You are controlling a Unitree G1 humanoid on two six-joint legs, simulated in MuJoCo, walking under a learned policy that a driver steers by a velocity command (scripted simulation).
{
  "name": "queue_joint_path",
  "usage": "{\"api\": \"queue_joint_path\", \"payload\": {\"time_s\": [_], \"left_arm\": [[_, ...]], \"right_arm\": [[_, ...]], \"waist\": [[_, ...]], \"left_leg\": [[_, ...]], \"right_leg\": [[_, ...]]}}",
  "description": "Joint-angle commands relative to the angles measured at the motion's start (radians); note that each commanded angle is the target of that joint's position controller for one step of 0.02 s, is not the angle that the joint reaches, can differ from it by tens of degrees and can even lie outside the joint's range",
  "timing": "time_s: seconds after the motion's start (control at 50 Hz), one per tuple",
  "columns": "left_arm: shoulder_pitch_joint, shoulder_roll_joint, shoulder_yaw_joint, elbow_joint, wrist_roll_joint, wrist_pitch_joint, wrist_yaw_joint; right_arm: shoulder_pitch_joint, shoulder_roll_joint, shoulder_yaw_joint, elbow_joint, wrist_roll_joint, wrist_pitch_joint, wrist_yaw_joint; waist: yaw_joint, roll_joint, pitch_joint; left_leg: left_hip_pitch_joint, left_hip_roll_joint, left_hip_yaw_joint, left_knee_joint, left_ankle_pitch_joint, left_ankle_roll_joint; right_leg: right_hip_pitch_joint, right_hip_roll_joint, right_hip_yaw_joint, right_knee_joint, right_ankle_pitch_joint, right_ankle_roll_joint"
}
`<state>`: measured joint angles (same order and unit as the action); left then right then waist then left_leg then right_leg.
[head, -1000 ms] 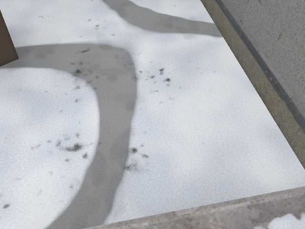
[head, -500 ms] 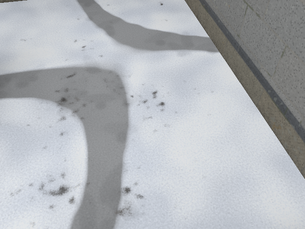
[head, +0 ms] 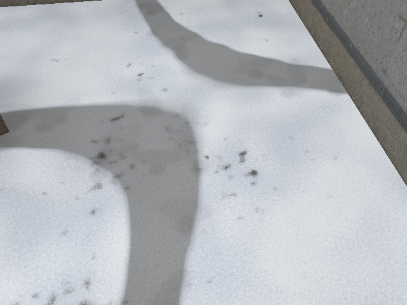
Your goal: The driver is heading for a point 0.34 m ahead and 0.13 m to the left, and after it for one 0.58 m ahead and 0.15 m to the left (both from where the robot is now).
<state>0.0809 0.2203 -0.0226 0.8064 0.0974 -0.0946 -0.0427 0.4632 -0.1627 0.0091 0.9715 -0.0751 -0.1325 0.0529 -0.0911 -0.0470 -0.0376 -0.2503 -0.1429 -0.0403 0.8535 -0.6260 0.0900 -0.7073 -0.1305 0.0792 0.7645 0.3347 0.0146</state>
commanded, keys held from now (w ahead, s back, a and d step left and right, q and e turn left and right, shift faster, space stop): w+q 0.26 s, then q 0.52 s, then no key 0.22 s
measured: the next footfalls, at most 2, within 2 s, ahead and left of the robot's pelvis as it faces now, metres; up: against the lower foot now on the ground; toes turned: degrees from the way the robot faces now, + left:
right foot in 0.12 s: +0.26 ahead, -0.15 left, -0.16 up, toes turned +4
left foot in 0.54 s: +0.45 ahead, +0.15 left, -0.16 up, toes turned +23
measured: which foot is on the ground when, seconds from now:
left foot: down 0.00-0.14, up 0.16-0.52, down 0.54-1.00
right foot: up 0.00-0.10, down 0.12-0.54, up 0.56-1.00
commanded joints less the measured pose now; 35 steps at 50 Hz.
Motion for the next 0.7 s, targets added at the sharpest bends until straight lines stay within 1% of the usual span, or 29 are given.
{"api": "queue_joint_path", "payload": {"time_s": [0.02,0.04,0.06,0.08,0.1,0.12,0.14,0.16,0.18,0.2,0.22,0.24,0.26,0.28,0.3,0.32,0.36,0.38,0.42,0.48,0.52,0.54,0.56,0.58,0.6,0.62,0.64,0.66,0.7], "left_arm": [[0.0,0.076,0.001,-0.053,-0.008,0.02,0.0],[-0.045,0.083,0.002,-0.068,0.004,0.026,-0.003],[-0.056,0.096,0.001,-0.066,0.005,0.027,-0.014],[-0.081,0.135,0.058,-0.082,-0.197,-0.019,0.017],[0.023,0.153,0.066,-0.044,-0.194,-0.037,0.022],[0.237,0.17,0.087,0.026,-0.16,-0.036,0.019],[0.456,0.183,0.097,0.097,-0.119,-0.029,0.015],[0.56,0.247,0.123,0.125,-0.127,-0.011,0.005],[0.55,0.254,0.136,0.132,-0.145,0.007,0.006],[0.476,0.183,0.126,0.133,-0.126,0.014,0.028],[0.337,0.107,0.096,0.098,-0.092,0.014,0.048],[0.236,0.096,0.084,0.096,-0.079,0.006,0.058],[0.161,0.026,0.063,0.109,-0.091,-0.006,0.056],[0.116,0.004,0.053,0.11,-0.093,-0.006,0.05],[0.051,0.043,0.059,0.088,-0.08,-0.002,0.057],[0.039,0.084,0.07,0.083,-0.064,-0.002,0.072],[0.065,0.132,0.08,0.086,-0.069,-0.003,0.098],[0.089,0.161,0.089,0.087,-0.089,0.001,0.106],[0.106,0.193,0.106,0.089,-0.127,0.012,0.118],[0.142,0.203,0.131,0.085,-0.136,0.031,0.116],[0.15,0.214,0.144,0.071,-0.132,0.043,0.106],[0.191,0.188,0.14,0.053,-0.103,0.04,0.098],[0.293,0.073,0.098,0.006,-0.058,0.021,0.069],[0.238,0.143,0.101,-0.016,-0.09,0.0,0.047],[0.112,0.162,0.105,-0.052,-0.116,0.006,0.052],[0.072,0.155,0.104,-0.068,-0.102,0.023,0.071],[0.071,0.156,0.112,-0.06,-0.09,0.046,0.09],[0.088,0.164,0.12,-0.069,-0.086,0.065,0.098],[0.086,0.139,0.122,-0.089,-0.086,0.081,0.097]], "right_arm": [[0.007,-0.179,-0.031,-0.061,0.005,-0.024,0.005],[0.056,-0.162,-0.025,-0.054,0.01,-0.021,0.012],[0.061,-0.181,-0.034,-0.053,0.023,-0.011,0.013],[0.001,-0.13,-0.06,-0.057,0.173,0.047,-0.071],[0.016,-0.156,-0.058,-0.033,0.137,0.079,-0.093],[0.049,-0.127,-0.059,-0.008,0.106,0.083,-0.09],[0.196,0.007,-0.038,0.022,0.124,0.07,-0.071],[0.219,-0.028,-0.028,-0.042,0.167,0.053,-0.078],[0.093,-0.059,-0.024,-0.134,0.188,0.046,-0.079],[-0.127,-0.084,-0.039,-0.186,0.188,0.056,-0.094],[-0.241,-0.111,-0.057,-0.218,0.167,0.07,-0.112],[-0.241,-0.095,-0.054,-0.232,0.146,0.09,-0.114],[-0.234,-0.091,-0.068,-0.231,0.132,0.11,-0.107],[-0.227,-0.076,-0.071,-0.24,0.126,0.119,-0.105],[-0.224,-0.079,-0.079,-0.26,0.113,0.118,-0.106],[-0.262,-0.075,-0.082,-0.281,0.096,0.11,-0.103],[-0.292,-0.056,-0.077,-0.292,0.094,0.096,-0.079],[-0.316,-0.043,-0.071,-0.3,0.095,0.097,-0.065],[-0.385,-0.048,-0.072,-0.341,0.088,0.109,-0.039],[-0.444,-0.097,-0.09,-0.378,0.076,0.115,-0.009],[-0.309,-0.161,-0.122,-0.339,0.074,0.113,-0.014],[-0.191,-0.261,-0.155,-0.317,0.076,0.116,-0.037],[-0.207,-0.365,-0.161,-0.341,0.067,0.115,-0.048],[-0.121,-0.333,-0.15,-0.371,0.055,0.126,-0.051],[-0.193,-0.299,-0.139,-0.386,0.053,0.127,-0.057],[-0.28,-0.263,-0.127,-0.398,0.079,0.131,-0.063],[-0.346,-0.227,-0.115,-0.408,0.093,0.137,-0.064],[-0.38,-0.216,-0.114,-0.419,0.091,0.142,-0.062],[-0.395,-0.229,-0.122,-0.437,0.078,0.143,-0.065]], "waist": [[0.049,0.054,0.127],[0.034,0.052,0.155],[0.02,0.058,0.172],[0.022,0.024,0.139],[0.068,0.028,0.073],[0.132,0.046,-0.029],[0.153,-0.14,-0.207],[0.2,-0.246,-0.357],[0.227,-0.269,-0.398],[0.241,-0.102,-0.22],[0.202,0.049,-0.09],[0.133,0.051,-0.021],[0.065,0.03,0.085],[0.041,-0.031,0.137],[0.015,-0.038,0.158],[0.025,-0.082,0.142],[0.031,-0.083,0.049],[0.041,-0.076,0.001],[0.061,-0.06,-0.015],[0.083,-0.03,-0.017],[0.02,0.004,-0.076],[-0.016,0.142,-0.149],[0.081,0.381,-0.285],[-0.01,0.28,-0.475],[-0.018,0.18,-0.365],[0.025,0.07,-0.265],[0.067,0.05,-0.18],[0.105,0.075,-0.147],[0.126,0.104,-0.132]], "left_leg": [[-0.416,0.151,-0.257,-0.096,0.086,0.154],[-0.309,0.171,-0.329,-0.061,0.103,0.162],[-0.182,0.177,-0.39,-0.005,0.117,0.164],[0.024,0.119,-0.374,0.142,0.343,0.101],[0.045,0.111,-0.315,0.333,0.433,0.075],[-0.133,0.082,-0.269,0.568,0.269,0.045],[-0.579,-0.01,-0.215,0.942,-0.275,-0.006],[-0.838,0.028,-0.187,1.313,-0.274,-0.062],[-0.997,0.122,-0.141,1.251,-0.112,-0.064],[-1.084,0.162,-0.047,1.213,0.054,-0.066],[-0.996,0.192,-0.035,1.148,0.188,-0.07],[-0.876,0.222,-0.064,1.119,0.223,-0.075],[-0.835,0.254,-0.146,0.93,0.319,-0.054],[-0.769,0.253,-0.14,0.841,0.328,-0.05],[-0.598,0.232,-0.093,0.552,0.418,-0.07],[-0.517,0.212,-0.044,0.377,0.522,-0.095],[-0.363,0.194,0.002,0.08,0.715,-0.105],[-0.317,0.175,0.029,-0.003,0.76,-0.109],[-0.33,0.178,0.028,-0.096,0.726,-0.085],[-0.3,0.143,0.074,-0.219,0.603,-0.024],[-0.096,0.073,0.118,-0.346,0.609,0.025],[0.197,0.167,-0.039,-0.33,1.041,0.085],[0.52,0.443,-0.468,-0.268,1.415,0.308],[0.576,0.498,-0.626,-0.396,1.085,0.372],[0.488,0.459,-0.55,-0.439,0.887,0.312],[0.335,0.408,-0.469,-0.464,0.773,0.244],[0.172,0.363,-0.404,-0.485,0.743,0.205],[0.05,0.328,-0.37,-0.501,0.699,0.181],[-0.065,0.278,-0.341,-0.516,0.689,0.157]], "right_leg": [[0.413,0.057,-0.096,-0.179,0.0,0.027],[0.376,0.061,-0.086,-0.251,-0.067,0.022],[0.34,0.053,-0.056,-0.369,-0.075,0.015],[0.262,0.045,0.072,-0.616,0.011,-0.023],[0.392,0.035,0.009,-0.598,0.161,-0.033],[0.683,-0.027,0.011,-0.432,0.338,-0.062],[1.21,-0.16,0.06,-0.059,0.612,-0.134],[1.394,-0.35,0.3,-0.011,0.377,-0.263],[1.379,-0.405,0.468,-0.19,-0.327,-0.315],[1.181,-0.37,0.466,-0.37,-0.686,-0.32],[0.909,-0.351,0.455,-0.46,-0.713,-0.296],[0.672,-0.374,0.462,-0.469,-0.609,-0.302],[0.514,-0.31,0.338,-0.468,-0.592,-0.224],[0.374,-0.251,0.192,-0.475,-0.496,-0.171],[0.21,-0.145,-0.008,-0.532,-0.423,-0.133],[0.184,-0.106,-0.089,-0.536,-0.271,-0.136],[0.238,-0.07,-0.174,-0.491,-0.123,-0.137],[0.305,-0.097,-0.176,-0.484,-0.072,-0.142],[0.456,-0.144,-0.163,-0.454,-0.006,-0.131],[0.589,-0.159,-0.189,-0.342,0.071,-0.098],[0.593,-0.105,-0.239,-0.093,0.124,-0.058],[0.369,-0.045,-0.266,0.217,-0.129,0.011],[-0.009,0.124,-0.172,0.639,-1.032,0.072],[-0.087,0.147,0.036,0.767,-1.033,0.053],[-0.169,0.13,0.043,0.775,-0.91,0.034],[-0.169,0.099,0.041,0.683,-0.787,0.027],[-0.112,0.075,0.032,0.601,-0.736,0.035],[-0.035,0.064,0.029,0.533,-0.715,0.033],[0.047,0.087,0.008,0.452,-0.678,0.032]]}}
